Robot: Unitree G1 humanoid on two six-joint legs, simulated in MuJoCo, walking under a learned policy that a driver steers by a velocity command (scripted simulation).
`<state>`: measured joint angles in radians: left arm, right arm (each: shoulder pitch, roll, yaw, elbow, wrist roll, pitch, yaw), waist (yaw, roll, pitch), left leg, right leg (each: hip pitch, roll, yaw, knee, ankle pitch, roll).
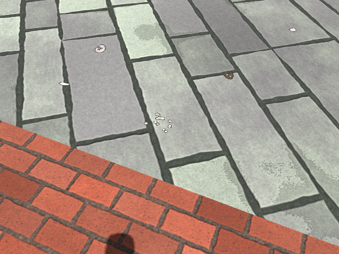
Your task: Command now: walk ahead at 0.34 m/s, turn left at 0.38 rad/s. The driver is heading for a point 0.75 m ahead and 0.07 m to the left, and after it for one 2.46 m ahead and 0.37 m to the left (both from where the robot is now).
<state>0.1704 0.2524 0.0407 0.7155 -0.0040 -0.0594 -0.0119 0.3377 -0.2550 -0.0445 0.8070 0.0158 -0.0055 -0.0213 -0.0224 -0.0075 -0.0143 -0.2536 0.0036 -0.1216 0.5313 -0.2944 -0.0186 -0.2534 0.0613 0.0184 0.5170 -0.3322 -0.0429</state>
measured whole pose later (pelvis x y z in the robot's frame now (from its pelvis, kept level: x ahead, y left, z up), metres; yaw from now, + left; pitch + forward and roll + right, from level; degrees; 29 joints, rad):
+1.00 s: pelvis +0.50 +0.15 -0.02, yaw +2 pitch +2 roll +0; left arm 0.09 0.26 0.05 0.69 -0.02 -0.05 -0.06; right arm 0.35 -0.29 -0.06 0.83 0.00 -0.03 -0.04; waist -0.04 0.00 0.03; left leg 0.06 0.01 0.24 0.54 -0.43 0.02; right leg -0.51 0.04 -0.08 0.58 -0.11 -0.12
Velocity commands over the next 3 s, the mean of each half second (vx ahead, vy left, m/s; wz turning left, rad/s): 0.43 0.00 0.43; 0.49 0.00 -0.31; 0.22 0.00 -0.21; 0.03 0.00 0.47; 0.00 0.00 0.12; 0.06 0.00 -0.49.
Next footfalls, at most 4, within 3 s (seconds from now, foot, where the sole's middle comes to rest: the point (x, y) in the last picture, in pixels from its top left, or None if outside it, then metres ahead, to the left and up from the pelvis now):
0.42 left None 0.31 0.21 -0.77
0.98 right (147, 224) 0.65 0.09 -0.77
1.40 left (107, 178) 0.88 0.27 -0.77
1.80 right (156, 187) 0.83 0.05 -0.77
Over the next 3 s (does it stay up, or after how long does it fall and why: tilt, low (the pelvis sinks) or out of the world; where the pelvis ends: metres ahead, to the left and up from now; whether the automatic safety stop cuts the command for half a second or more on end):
stays up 0.78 0.16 0.01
